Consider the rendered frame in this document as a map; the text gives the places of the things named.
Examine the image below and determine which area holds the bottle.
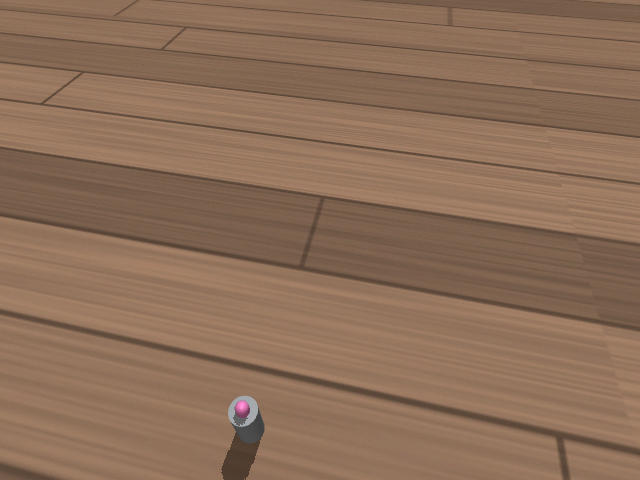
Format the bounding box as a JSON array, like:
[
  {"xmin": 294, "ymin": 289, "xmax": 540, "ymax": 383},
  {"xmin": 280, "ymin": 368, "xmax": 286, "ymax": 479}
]
[{"xmin": 228, "ymin": 396, "xmax": 265, "ymax": 444}]

